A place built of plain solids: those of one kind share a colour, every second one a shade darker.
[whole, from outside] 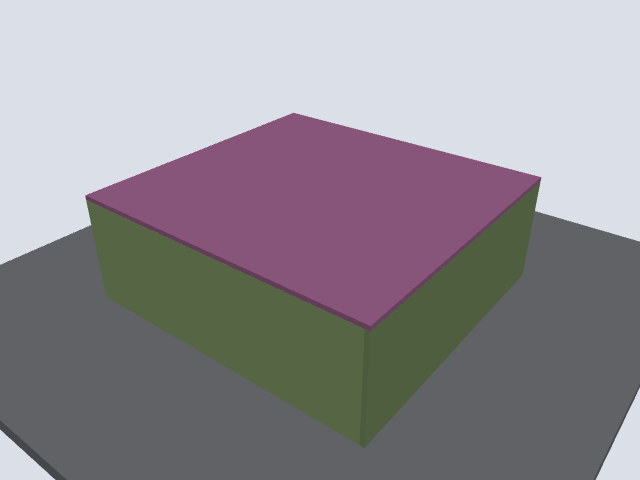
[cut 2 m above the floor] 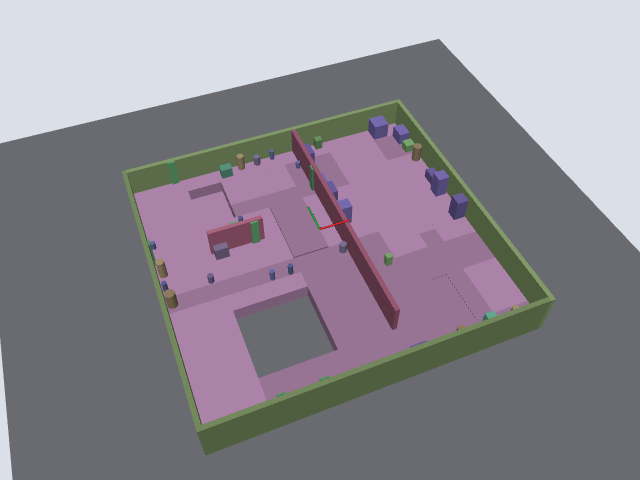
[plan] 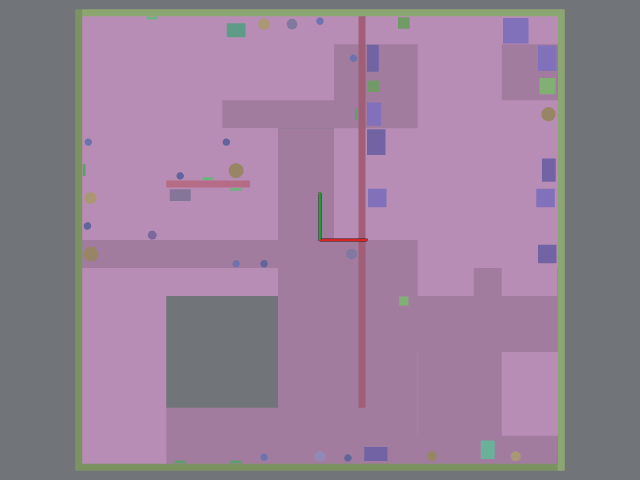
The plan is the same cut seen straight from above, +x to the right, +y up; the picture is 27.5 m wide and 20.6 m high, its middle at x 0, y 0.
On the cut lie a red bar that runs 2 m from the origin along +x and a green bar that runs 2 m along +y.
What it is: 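A museum's exhibition hall between two shows, on a module of 1.2 m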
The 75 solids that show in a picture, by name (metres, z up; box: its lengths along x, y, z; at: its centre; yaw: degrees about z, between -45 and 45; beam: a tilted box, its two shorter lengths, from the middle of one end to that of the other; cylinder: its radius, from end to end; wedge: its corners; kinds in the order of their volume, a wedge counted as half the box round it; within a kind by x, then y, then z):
{
 "floor_1": {"box": [3.6, 19.2, 1.05], "at": [-8.4, 0.0, 0.47]},
 "floor_2": {"box": [8.4, 4.8, 1.05], "at": [-6.0, 2.4, 0.47]},
 "floor_3": {"box": [2.4, 7.2, 1.05], "at": [-5.4, 1.2, 0.47]},
 "floor_4": {"box": [2.42, 3.62, 0.15], "at": [-5.4, 6.6, 0.03]},
 "floor_5": {"box": [4.8, 2.4, 1.05], "at": [-4.2, -8.4, 0.47]},
 "floor_6": {"box": [14.4, 1.2, 1.05], "at": [-3.0, -0.6, 0.47]},
 "floor_7": {"box": [2.4, 12.0, 1.05], "at": [-3.0, 3.6, 0.47]},
 "floor_8": {"box": [2.4, 9.6, 1.05], "at": [-0.6, -4.8, 0.47]},
 "floor_9": {"box": [2.4, 4.8, 1.16], "at": [-0.6, 2.4, 0.53]},
 "floor_10": {"box": [20.4, 1.2, 1.05], "at": [0.0, -9.0, 0.47]},
 "floor_11": {"box": [20.4, 1.2, 1.05], "at": [0.0, -1.8, 0.47]},
 "floor_12": {"box": [8.4, 1.2, 1.05], "at": [0.0, 5.4, 0.47]},
 "floor_13": {"box": [20.4, 1.2, 1.05], "at": [0.0, 9.0, 0.47]},
 "floor_14": {"box": [3.6, 19.2, 1.05], "at": [2.4, 0.0, 0.47]},
 "floor_15": {"box": [3.6, 4.8, 1.05], "at": [2.4, 2.4, 0.47]},
 "floor_16": {"box": [14.4, 2.4, 1.05], "at": [3.0, 7.2, 0.47]},
 "floor_17": {"box": [12.0, 2.4, 1.05], "at": [4.2, -3.6, 0.47]},
 "floor_18": {"box": [1.2, 8.4, 1.05], "at": [4.8, -5.4, 0.47]},
 "floor_19": {"box": [1.2, 1.2, 1.05], "at": [6.0, -9.0, 0.47]},
 "floor_20": {"box": [1.22, 3.62, 1.01], "at": [6.0, -6.6, 0.46]},
 "floor_21": {"box": [3.62, 7.22, 1.05], "at": [6.0, 2.4, 0.47]},
 "floor_22": {"box": [3.6, 3.6, 1.05], "at": [6.0, 7.8, 0.47]},
 "floor_23": {"box": [1.2, 8.4, 1.05], "at": [7.2, -5.4, 0.47]},
 "floor_24": {"box": [3.6, 3.6, 1.05], "at": [8.4, -6.6, 0.47]},
 "floor_25": {"box": [2.4, 19.2, 1.05], "at": [9.0, 0.0, 0.47]},
 "floor_26": {"box": [2.4, 7.2, 1.05], "at": [9.0, 2.4, 0.47]},
 "wall_1": {"box": [0.3, 19.8, 7.31], "at": [-10.35, 0.0, 3.6]},
 "wall_2": {"box": [20.4, 0.3, 7.31], "at": [0.0, -9.75, 3.6]},
 "wall_3": {"box": [20.4, 0.3, 7.31], "at": [0.0, 9.75, 3.6]},
 "wall_4": {"box": [0.3, 19.8, 7.31], "at": [10.35, 0.0, 3.6]},
 "roof_1": {"box": [21.0, 19.8, 0.3], "at": [0.0, 0.0, 7.41]},
 "screen_1": {"box": [3.6, 0.3, 3.6], "at": [-4.8, 2.4, 2.8]},
 "screen_2": {"box": [0.3, 16.8, 3.6], "at": [1.8, 1.2, 2.8]},
 "crate_1": {"box": [0.5, 1.15, 1.5], "at": [2.27, 7.8, 1.75]},
 "crate_2": {"box": [0.6, 1.0, 0.7], "at": [2.32, 5.4, 1.35]},
 "crate_3": {"box": [1.0, 0.6, 0.7], "at": [2.4, -9.18, 1.35]},
 "crate_4": {"box": [0.8, 1.1, 0.9], "at": [2.42, 4.2, 1.45]},
 "crate_5": {"box": [0.8, 0.8, 1.6], "at": [2.46, 1.8, 1.8]},
 "crate_6": {"box": [1.1, 1.1, 1.2], "at": [8.4, 8.98, 1.6]},
 "crate_7": {"box": [0.8, 0.8, 1.6], "at": [9.68, 1.8, 1.8]},
 "crate_8": {"box": [0.8, 0.8, 1.6], "at": [9.75, -0.6, 1.8]},
 "crate_9": {"box": [0.8, 1.1, 0.9], "at": [9.75, 7.8, 1.45]},
 "crate_10": {"box": [0.6, 1.0, 0.7], "at": [9.82, 3.0, 1.35]},
 "roll_1": {"cylinder": 0.26, "from": [-9.84, 1.8, 1.0], "to": [-9.84, 1.8, 2.34]},
 "roll_2": {"cylinder": 0.32, "from": [-9.83, -0.6, 1.0], "to": [-9.83, -0.6, 2.16]},
 "roll_3": {"cylinder": 0.32, "from": [-3.6, 2.98, 1.0], "to": [-3.6, 2.98, 2.03]},
 "roll_4": {"cylinder": 0.25, "from": [-2.4, 9.26, 1.0], "to": [-2.4, 9.26, 2.16]},
 "roll_5": {"cylinder": 0.22, "from": [4.8, -9.28, 1.0], "to": [4.8, -9.28, 2.43]},
 "roll_6": {"cylinder": 0.21, "from": [8.4, -9.28, 1.0], "to": [8.4, -9.28, 2.43]},
 "roll_7": {"cylinder": 0.3, "from": [9.8, 5.4, 1.0], "to": [9.8, 5.4, 2.22]},
 "plinth_1": {"box": [0.5, 0.5, 0.6], "at": [2.31, 6.6, 1.3]},
 "plinth_2": {"box": [0.4, 0.4, 0.8], "at": [3.6, -2.62, 1.4]},
 "plinth_3": {"box": [0.5, 0.5, 0.8], "at": [3.6, 9.31, 1.4]},
 "plinth_4": {"box": [0.7, 0.7, 0.6], "at": [9.76, 6.6, 1.3]},
 "cratesmall_1": {"box": [0.8, 0.6, 0.74], "at": [-3.6, 9.0, 1.37]},
 "cratesmall_2": {"box": [0.6, 0.8, 0.73], "at": [7.2, -9.0, 1.37]},
 "ladder_1": {"box": [0.12, 0.5, 2.26], "at": [-10.12, 3.0, 2.13]},
 "ladder_2": {"box": [0.5, 0.12, 2.26], "at": [-7.2, 9.52, 2.13]},
 "ladder_3": {"box": [0.5, 0.12, 1.98], "at": [-3.6, 2.17, 1.99]},
 "ladder_4": {"box": [0.12, 0.5, 2.26], "at": [1.57, 5.4, 2.13]},
 "buckets_1": {"cylinder": 0.16, "from": [-9.98, 0.6, 1.0], "to": [-9.98, 0.6, 1.76]},
 "buckets_2": {"cylinder": 0.16, "from": [-9.94, 4.2, 1.0], "to": [-9.94, 4.2, 1.52]},
 "buckets_3": {"cylinder": 0.16, "from": [-6.0, 2.75, 1.0], "to": [-6.0, 2.75, 1.76]},
 "buckets_4": {"cylinder": 0.16, "from": [-4.02, 4.2, 1.0], "to": [-4.02, 4.2, 1.5]},
 "buckets_5": {"cylinder": 0.16, "from": [-3.6, -1.02, 1.0], "to": [-3.6, -1.02, 1.76]},
 "buckets_6": {"cylinder": 0.16, "from": [-2.4, -9.32, 1.0], "to": [-2.4, -9.32, 1.52]},
 "buckets_7": {"cylinder": 0.16, "from": [-2.4, -1.02, 1.0], "to": [-2.4, -1.02, 1.76]},
 "buckets_8": {"cylinder": 0.16, "from": [0.0, 9.39, 1.0], "to": [0.0, 9.39, 1.76]},
 "buckets_9": {"cylinder": 0.16, "from": [1.2, -9.36, 1.0], "to": [1.2, -9.36, 1.52]},
 "buckets_10": {"cylinder": 0.16, "from": [1.44, 7.8, 1.0], "to": [1.44, 7.8, 1.5]},
 "trolley_1": {"box": [0.9, 0.5, 0.91], "at": [-6.0, 1.93, 1.46]},
 "bin_1": {"cylinder": 0.23, "from": [-1.2, 9.27, 1.0], "to": [-1.2, 9.27, 1.7]},
 "bin_2": {"cylinder": 0.23, "from": [0.0, -9.28, 1.0], "to": [0.0, -9.28, 1.72]},
 "bin_3": {"cylinder": 0.23, "from": [1.36, -0.6, 1.0], "to": [1.36, -0.6, 1.68]},
 "vac_1": {"cylinder": 0.19, "from": [-7.2, 0.21, 1.0], "to": [-7.2, 0.21, 1.6]}
}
